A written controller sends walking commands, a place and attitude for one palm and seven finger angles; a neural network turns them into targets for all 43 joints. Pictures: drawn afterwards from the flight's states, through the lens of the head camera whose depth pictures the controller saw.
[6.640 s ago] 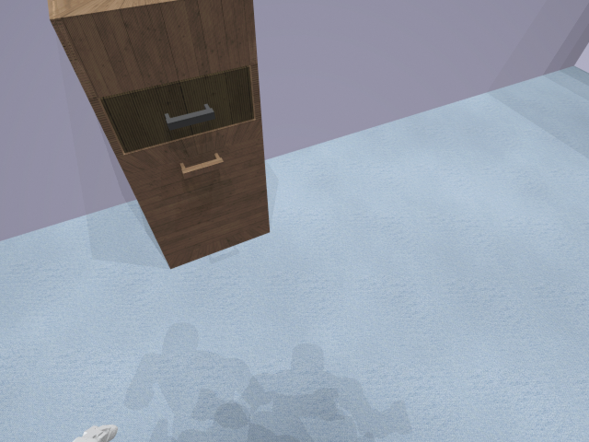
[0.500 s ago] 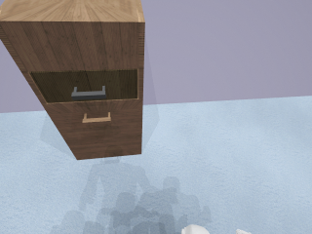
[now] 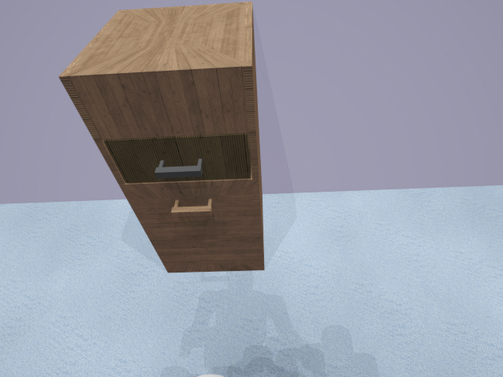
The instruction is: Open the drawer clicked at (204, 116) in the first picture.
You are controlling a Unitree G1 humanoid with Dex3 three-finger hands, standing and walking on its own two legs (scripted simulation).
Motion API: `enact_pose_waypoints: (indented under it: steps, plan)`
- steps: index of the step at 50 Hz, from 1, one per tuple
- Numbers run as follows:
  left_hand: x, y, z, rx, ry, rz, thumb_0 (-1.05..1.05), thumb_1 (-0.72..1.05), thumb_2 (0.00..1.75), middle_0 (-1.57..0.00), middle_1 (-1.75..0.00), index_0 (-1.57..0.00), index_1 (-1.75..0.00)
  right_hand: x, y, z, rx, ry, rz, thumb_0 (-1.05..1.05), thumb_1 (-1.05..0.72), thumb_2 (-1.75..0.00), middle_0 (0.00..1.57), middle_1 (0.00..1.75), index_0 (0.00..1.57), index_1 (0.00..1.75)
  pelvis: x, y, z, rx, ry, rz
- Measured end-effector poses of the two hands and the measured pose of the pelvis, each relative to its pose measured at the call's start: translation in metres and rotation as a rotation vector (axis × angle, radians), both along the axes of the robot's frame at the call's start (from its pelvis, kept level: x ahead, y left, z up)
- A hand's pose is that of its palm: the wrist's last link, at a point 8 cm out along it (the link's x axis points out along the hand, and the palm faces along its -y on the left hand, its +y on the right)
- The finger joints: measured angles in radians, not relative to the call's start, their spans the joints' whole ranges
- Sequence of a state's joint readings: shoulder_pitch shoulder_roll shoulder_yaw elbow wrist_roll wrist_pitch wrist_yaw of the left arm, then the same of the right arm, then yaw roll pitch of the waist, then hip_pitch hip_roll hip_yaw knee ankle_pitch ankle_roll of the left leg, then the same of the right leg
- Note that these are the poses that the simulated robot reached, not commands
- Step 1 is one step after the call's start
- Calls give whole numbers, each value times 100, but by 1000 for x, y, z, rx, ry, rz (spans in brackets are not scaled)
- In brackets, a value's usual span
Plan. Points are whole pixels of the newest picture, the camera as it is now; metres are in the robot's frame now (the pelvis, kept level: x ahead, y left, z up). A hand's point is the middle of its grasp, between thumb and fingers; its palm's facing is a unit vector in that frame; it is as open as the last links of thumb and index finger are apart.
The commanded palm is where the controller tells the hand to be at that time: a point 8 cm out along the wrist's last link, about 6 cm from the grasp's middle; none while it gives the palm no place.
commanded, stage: take the last steps up to it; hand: left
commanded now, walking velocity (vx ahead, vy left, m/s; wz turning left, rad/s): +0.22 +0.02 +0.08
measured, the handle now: (180, 167) +0.66 +0.24 -0.10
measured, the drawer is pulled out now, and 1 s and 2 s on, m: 0.00 0.00 0.00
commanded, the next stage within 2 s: come to a stop and stand still in 0.50 s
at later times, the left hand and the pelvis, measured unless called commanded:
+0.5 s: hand out of the picture +0.05 +0.23 -0.18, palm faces +0.07 -0.98 -0.16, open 7.4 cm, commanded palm none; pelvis +0.07 +0.06 +0.00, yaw +1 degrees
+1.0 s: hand (152, 345) +0.22 +0.23 -0.17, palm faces +0.06 -0.97 -0.22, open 7.3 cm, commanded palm none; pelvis +0.13 +0.05 -0.01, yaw +1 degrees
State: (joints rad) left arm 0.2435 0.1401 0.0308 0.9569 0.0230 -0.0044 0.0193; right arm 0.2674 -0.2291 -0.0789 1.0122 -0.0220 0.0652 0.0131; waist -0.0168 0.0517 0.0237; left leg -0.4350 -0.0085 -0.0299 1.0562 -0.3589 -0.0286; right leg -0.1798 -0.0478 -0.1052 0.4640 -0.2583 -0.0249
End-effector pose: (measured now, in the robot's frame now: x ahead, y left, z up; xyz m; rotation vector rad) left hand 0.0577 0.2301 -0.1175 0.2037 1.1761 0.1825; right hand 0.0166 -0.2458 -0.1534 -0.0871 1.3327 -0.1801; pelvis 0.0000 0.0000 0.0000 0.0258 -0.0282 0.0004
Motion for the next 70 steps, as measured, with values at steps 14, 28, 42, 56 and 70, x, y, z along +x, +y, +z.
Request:
enact_pose_waypoints:
  steps: [14,28,42,56,70]
  plan:
    - [-118,36,-37,-101,324,180,0,91,90,-20,-30,-20,-30,66,49,15,-72,-85,132,1,-91,-90,20,30,19,30,26,44,-9,-36,13,32]
    - [31,51,-29,-90,177,61,0,92,90,-20,-30,-20,-30,29,90,10,-3,113,10,1,-92,-90,20,30,20,30,86,55,-1,-10,8,10]
    - [163,20,-18,-20,9,0,0,92,90,-20,-30,-20,-30,90,61,-12,32,183,-22,1,-91,-90,20,30,20,30,142,27,-9,-5,10,29]
    - [123,81,-39,-29,33,37,0,91,90,-20,-30,-20,-30,187,78,13,-88,-182,78,0,-91,-90,20,30,19,30,121,75,-18,-37,-20,11]
    - [46,124,-21,-1,127,28,0,91,90,-20,-30,-20,-30,148,131,5,-15,-196,86,0,-93,-90,20,30,20,30,98,114,-12,-26,-17,-9]
